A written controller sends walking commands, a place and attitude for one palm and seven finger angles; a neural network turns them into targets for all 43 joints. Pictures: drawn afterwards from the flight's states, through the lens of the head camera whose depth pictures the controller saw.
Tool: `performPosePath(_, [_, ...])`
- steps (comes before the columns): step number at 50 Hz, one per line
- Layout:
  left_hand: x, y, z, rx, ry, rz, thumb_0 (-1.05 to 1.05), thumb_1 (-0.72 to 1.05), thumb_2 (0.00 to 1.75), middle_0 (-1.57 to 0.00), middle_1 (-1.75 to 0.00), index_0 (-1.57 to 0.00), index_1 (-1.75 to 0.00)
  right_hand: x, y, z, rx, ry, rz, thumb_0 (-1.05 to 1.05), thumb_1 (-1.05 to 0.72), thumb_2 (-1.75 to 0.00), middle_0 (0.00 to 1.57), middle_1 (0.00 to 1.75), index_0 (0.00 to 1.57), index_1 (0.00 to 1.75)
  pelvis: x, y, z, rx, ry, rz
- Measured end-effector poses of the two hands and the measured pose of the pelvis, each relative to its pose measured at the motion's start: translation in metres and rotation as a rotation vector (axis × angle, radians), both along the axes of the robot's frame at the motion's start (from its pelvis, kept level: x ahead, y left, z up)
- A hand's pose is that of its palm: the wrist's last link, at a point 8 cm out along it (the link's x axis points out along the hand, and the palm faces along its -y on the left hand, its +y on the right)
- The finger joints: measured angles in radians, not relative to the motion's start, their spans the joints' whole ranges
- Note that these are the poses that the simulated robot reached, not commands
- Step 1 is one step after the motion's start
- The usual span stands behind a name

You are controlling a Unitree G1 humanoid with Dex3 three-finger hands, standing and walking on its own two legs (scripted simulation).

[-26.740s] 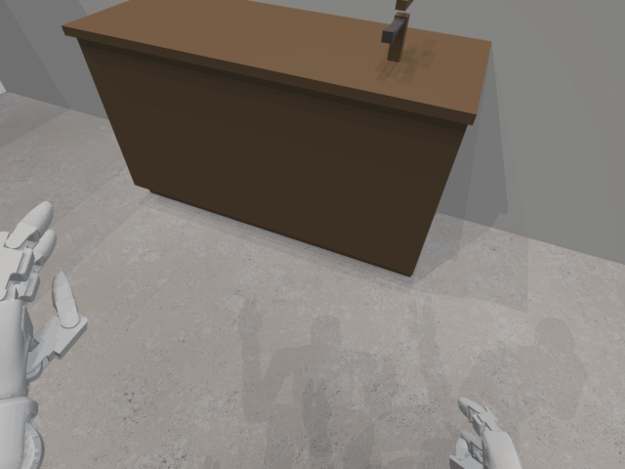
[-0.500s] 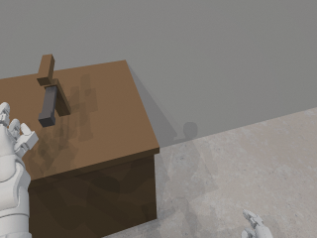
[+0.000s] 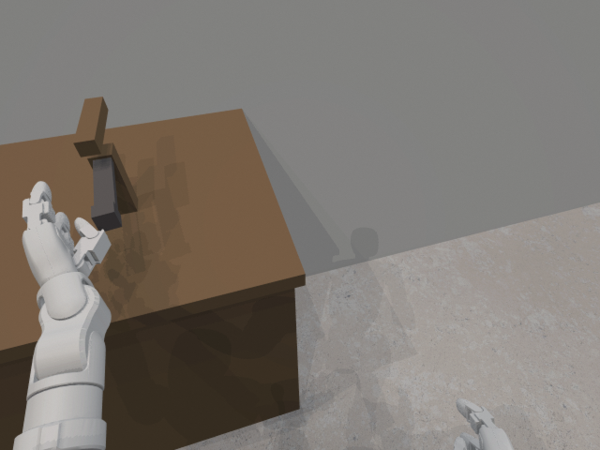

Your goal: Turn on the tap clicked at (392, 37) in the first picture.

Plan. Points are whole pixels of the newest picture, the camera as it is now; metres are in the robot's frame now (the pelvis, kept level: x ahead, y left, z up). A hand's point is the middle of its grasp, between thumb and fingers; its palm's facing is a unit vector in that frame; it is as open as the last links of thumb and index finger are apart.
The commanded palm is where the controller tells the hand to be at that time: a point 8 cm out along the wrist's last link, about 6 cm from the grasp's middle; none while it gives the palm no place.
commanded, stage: push the lever round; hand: left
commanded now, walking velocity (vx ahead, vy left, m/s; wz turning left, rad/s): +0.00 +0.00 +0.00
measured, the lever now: (106, 216) +0.36 +0.29 +0.14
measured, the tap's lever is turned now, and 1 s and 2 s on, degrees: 6 36 76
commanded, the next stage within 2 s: none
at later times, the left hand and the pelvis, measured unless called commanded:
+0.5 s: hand (136, 223) +0.36 +0.25 +0.14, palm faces +0.71 -0.70 -0.04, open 7.8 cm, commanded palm +0.31 +0.27 +0.14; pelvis +0.00 +0.00 +0.00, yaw +0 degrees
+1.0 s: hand (166, 207) +0.39 +0.22 +0.14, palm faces +0.77 -0.64 -0.04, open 7.8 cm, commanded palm +0.35 +0.24 +0.14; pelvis +0.00 -0.01 +0.00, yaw +1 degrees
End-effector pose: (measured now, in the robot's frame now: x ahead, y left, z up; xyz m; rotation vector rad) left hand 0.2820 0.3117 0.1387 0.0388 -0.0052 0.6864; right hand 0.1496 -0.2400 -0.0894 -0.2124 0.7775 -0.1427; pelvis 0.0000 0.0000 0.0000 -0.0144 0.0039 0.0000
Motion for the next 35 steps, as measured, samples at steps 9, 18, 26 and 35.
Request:
performPosePath(9, [0.014,-0.015,-0.001,-0.014,0.021,0.03,0.01,0.9,0.9,-0.15,-0.15,-0.15,-0.15,0.006,0.001,0.0,0.0,0.01,0.006,0.01,-0.9,-0.9,0.2,0.3,0.21,0.3,0.0,-0.002,0.0,0.001,0.006,0.003])
performPosePath(18, [0.02,-0.027,-0.001,-0.027,0.024,0.08,0.02,0.9,0.9,-0.16,-0.15,-0.15,-0.15,0.008,-0.003,0.0,0.01,0.016,-0.006,0.01,-0.9,-0.9,0.2,0.3,0.21,0.3,0.005,-0.003,0.0,0.004,0.008,-0.002])
performPosePath(26, [0.026,-0.04,0.001,-0.024,0.033,0.107,0.02,0.91,0.9,-0.15,-0.15,-0.15,-0.15,0.006,-0.006,-0.003,0.006,0.039,-0.005,0.01,-0.9,-0.9,0.2,0.3,0.21,0.3,0.004,-0.004,-0.001,0.003,0.005,0.003])
performPosePath(35, [0.035,-0.058,0.002,-0.054,0.042,0.131,0.02,0.92,0.9,-0.15,-0.15,-0.15,-0.15,0.003,-0.004,-0.006,0.022,0.059,-0.005,0.01,-0.9,-0.9,0.2,0.3,0.21,0.3,0.004,-0.006,-0.001,0.005,0.009,0.004])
